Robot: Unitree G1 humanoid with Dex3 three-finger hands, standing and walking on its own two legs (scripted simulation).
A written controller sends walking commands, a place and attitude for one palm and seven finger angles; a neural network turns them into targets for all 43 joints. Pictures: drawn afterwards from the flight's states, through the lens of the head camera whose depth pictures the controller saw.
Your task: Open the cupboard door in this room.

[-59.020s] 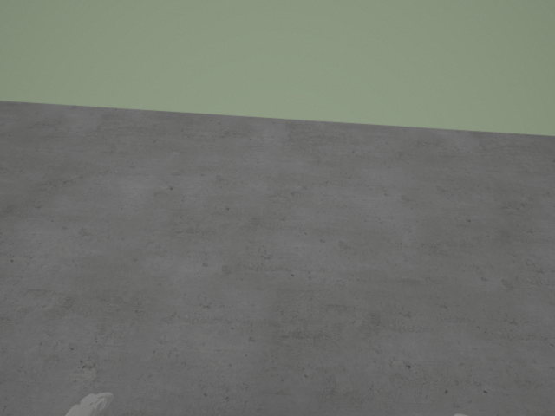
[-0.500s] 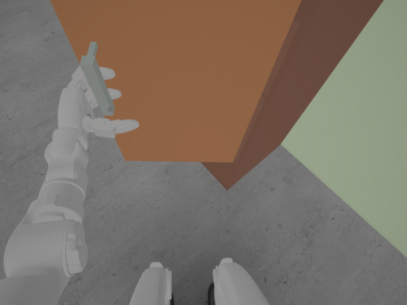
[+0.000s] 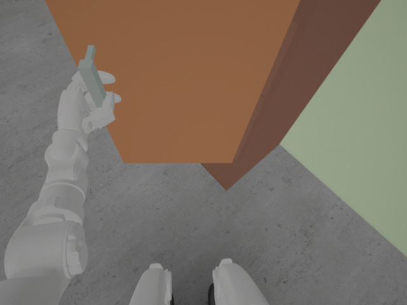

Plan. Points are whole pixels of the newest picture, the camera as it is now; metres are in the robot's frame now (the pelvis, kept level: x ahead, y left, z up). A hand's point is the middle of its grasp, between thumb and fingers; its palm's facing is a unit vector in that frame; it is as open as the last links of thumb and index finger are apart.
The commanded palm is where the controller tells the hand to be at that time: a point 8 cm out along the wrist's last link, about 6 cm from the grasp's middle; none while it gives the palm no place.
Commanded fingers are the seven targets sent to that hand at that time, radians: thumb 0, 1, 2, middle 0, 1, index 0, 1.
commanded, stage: pull the door open along its arc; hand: left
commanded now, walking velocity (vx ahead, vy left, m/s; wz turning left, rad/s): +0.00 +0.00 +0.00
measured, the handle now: (99, 84) +0.53 +0.18 +0.06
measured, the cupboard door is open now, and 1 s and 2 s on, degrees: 50 89 89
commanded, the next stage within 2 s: open thumb and fingers to let go in 1.08 s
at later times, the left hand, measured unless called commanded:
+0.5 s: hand (118, 158) +0.37 +0.13 +0.05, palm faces +0.01 -1.00 +0.06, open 6.0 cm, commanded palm +0.33 +0.21 +0.06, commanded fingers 0.00 0.90 0.90 -0.40 -1.35 -0.40 -1.35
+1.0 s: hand (167, 209) +0.28 +0.05 +0.06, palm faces +0.35 -0.94 +0.00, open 5.9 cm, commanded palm +0.22 +0.10 +0.06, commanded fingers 0.00 0.90 0.90 -0.40 -1.35 -0.40 -1.35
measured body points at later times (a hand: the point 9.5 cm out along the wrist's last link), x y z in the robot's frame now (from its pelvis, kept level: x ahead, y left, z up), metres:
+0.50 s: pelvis +0.01 +0.00 +0.02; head +0.09 +0.01 +0.46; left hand +0.37 +0.19 +0.05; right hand +0.11 -0.25 -0.09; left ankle +0.02 +0.10 -0.64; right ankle +0.02 -0.11 -0.64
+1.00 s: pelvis +0.01 -0.04 +0.02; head +0.06 -0.05 +0.47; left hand +0.26 +0.10 +0.06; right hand +0.18 -0.25 -0.08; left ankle +0.02 +0.10 -0.64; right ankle +0.02 -0.11 -0.64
